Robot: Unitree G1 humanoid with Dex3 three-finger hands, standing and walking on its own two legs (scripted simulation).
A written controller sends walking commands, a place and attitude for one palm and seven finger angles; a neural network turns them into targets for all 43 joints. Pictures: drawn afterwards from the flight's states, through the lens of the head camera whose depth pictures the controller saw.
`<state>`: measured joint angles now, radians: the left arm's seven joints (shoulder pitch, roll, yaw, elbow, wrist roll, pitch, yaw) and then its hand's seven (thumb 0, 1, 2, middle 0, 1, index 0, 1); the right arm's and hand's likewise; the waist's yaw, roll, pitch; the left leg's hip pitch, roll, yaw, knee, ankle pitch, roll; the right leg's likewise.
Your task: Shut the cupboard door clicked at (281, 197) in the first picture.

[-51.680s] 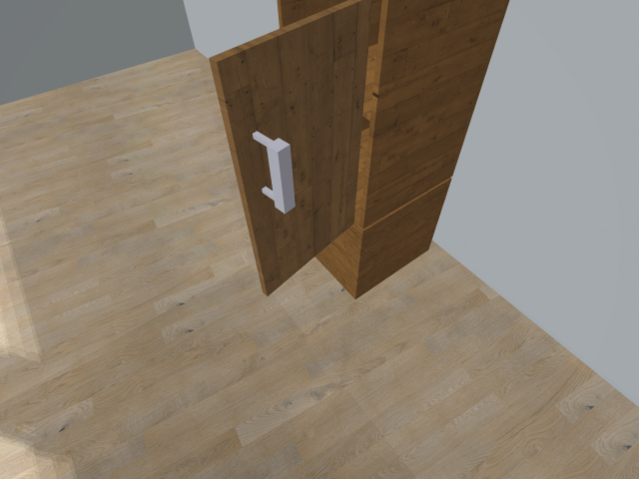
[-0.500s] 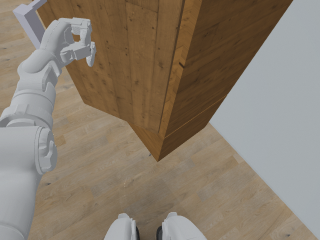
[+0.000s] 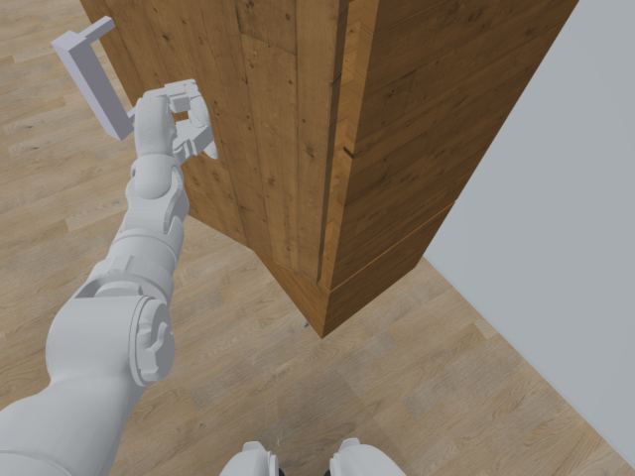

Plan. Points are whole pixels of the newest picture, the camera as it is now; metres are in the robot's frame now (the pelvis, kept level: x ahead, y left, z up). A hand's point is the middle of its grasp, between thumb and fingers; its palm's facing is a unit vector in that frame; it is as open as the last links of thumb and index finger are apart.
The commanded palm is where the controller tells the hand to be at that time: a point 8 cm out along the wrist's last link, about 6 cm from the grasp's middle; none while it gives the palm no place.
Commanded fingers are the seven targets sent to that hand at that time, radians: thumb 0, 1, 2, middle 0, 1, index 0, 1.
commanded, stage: pull the fist back off the door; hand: left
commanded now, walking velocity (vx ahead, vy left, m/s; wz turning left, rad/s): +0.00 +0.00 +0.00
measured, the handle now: (112, 80) +0.61 +0.21 +0.11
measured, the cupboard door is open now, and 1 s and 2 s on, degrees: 22 22 22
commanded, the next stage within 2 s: draw the hand back to the body in 0.54 s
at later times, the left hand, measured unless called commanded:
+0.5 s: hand (178, 190) +0.42 +0.11 +0.11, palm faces +0.02 -1.00 -0.01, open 3.1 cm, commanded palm +0.41 +0.16 +0.11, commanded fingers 0.00 0.90 0.90 -1.30 -1.50 -1.30 -1.50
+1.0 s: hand (125, 226) +0.37 +0.15 +0.13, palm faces +0.06 -1.00 -0.01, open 3.1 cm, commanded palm +0.33 +0.20 +0.15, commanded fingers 0.00 0.90 0.90 -1.30 -1.50 -1.30 -1.50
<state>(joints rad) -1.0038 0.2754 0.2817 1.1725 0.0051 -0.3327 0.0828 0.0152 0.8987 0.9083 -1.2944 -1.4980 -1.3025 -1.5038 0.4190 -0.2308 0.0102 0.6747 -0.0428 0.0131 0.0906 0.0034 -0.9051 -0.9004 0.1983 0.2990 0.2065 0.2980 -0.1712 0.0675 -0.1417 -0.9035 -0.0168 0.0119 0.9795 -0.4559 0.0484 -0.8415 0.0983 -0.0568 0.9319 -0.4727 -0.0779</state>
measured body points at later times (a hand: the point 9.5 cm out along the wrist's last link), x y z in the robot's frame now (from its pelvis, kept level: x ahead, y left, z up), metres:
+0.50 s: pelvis -0.01 +0.00 +0.02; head +0.05 +0.01 +0.46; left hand +0.42 +0.17 +0.11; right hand +0.07 -0.27 -0.10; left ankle +0.00 +0.09 -0.68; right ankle -0.03 -0.07 -0.68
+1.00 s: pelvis -0.01 +0.01 +0.03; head +0.01 +0.00 +0.48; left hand +0.36 +0.21 +0.13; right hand +0.06 -0.24 -0.09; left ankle +0.00 +0.09 -0.68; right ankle -0.03 -0.07 -0.68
